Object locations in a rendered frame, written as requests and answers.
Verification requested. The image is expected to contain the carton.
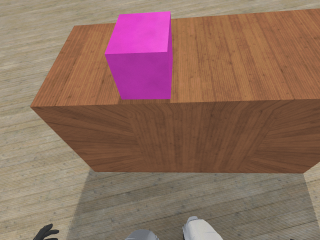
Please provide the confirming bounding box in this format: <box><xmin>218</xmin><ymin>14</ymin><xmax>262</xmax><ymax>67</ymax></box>
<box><xmin>104</xmin><ymin>11</ymin><xmax>173</xmax><ymax>100</ymax></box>

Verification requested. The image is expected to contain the pedestal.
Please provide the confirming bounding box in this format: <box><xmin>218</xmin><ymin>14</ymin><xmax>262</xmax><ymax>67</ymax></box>
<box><xmin>30</xmin><ymin>8</ymin><xmax>320</xmax><ymax>174</ymax></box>

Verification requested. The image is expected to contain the left robot hand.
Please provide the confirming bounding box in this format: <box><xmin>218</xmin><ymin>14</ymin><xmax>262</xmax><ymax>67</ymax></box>
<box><xmin>33</xmin><ymin>223</ymin><xmax>59</xmax><ymax>240</ymax></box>

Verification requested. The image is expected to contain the left robot thigh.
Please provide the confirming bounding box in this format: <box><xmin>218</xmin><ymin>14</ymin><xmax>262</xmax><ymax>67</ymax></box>
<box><xmin>125</xmin><ymin>229</ymin><xmax>159</xmax><ymax>240</ymax></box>

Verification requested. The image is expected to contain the right robot thigh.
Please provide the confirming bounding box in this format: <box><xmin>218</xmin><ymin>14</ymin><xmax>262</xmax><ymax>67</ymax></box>
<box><xmin>182</xmin><ymin>218</ymin><xmax>223</xmax><ymax>240</ymax></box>

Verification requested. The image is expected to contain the robot thigh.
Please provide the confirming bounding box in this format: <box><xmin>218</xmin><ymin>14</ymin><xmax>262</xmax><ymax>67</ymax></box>
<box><xmin>182</xmin><ymin>218</ymin><xmax>223</xmax><ymax>240</ymax></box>
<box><xmin>125</xmin><ymin>229</ymin><xmax>159</xmax><ymax>240</ymax></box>

